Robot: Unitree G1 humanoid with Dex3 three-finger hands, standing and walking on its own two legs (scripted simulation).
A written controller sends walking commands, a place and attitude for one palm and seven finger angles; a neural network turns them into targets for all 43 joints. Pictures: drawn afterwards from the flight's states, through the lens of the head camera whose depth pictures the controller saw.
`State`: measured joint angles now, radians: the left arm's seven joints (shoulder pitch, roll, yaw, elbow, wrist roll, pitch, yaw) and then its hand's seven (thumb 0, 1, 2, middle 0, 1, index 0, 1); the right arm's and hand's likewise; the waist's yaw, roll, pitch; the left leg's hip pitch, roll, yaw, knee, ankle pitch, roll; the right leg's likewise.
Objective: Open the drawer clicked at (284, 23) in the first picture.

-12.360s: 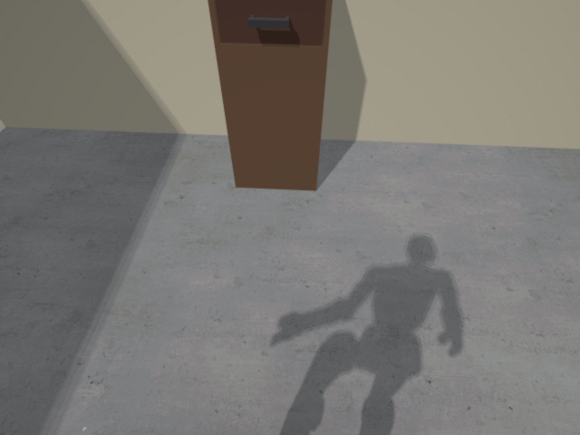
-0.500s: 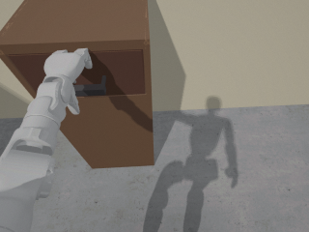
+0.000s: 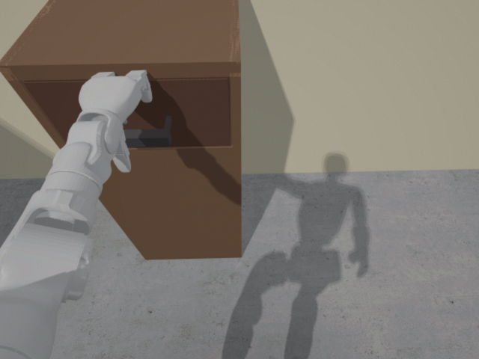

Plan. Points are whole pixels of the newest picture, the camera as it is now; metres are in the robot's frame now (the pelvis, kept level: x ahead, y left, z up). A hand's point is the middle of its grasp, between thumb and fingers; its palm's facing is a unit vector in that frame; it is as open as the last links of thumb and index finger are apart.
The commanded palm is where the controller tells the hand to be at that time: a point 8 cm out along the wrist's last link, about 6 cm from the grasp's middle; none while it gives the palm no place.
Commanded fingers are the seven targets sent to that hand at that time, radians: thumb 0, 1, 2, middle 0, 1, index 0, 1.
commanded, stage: move the hooked fingers above the handle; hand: left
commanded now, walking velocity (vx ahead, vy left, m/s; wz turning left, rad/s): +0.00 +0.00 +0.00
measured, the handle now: (136, 129) +0.54 +0.19 +0.06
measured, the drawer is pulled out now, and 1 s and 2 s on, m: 0.00 0.00 0.00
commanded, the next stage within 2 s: lower the fingers behind the handle in 0.98 s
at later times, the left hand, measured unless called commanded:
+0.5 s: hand (119, 123) +0.50 +0.19 +0.11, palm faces -0.01 -0.04 -1.00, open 13.7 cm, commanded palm +0.47 +0.20 +0.17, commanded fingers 0.00 -0.50 0.30 -0.30 -1.20 -0.30 -1.20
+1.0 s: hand (117, 124) +0.48 +0.19 +0.12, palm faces -0.02 -0.03 -1.00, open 13.8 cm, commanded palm +0.47 +0.20 +0.18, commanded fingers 0.00 -0.50 0.30 -0.30 -1.20 -0.30 -1.20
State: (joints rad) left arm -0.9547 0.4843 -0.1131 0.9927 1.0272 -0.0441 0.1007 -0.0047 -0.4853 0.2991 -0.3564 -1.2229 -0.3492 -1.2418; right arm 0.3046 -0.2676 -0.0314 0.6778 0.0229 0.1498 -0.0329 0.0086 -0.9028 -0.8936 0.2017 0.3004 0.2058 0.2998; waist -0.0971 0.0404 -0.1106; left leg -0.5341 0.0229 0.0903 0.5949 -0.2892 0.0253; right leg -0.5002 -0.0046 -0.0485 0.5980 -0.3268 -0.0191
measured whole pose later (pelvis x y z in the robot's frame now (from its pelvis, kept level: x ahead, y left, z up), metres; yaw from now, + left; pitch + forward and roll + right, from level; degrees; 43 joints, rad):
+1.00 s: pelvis +0.00 +0.00 +0.00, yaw +1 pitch +12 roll +0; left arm -0.92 0.49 -0.13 0.93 1.00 -0.05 0.08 -0.01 -0.49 0.30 -0.32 -1.20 -0.32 -1.20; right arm 0.30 -0.27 -0.04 0.69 0.02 0.16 -0.03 0.01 -0.90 -0.89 0.20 0.30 0.21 0.30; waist -0.08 0.04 -0.11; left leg -0.51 0.02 0.08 0.59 -0.29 0.03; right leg -0.47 -0.01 -0.06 0.59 -0.33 -0.02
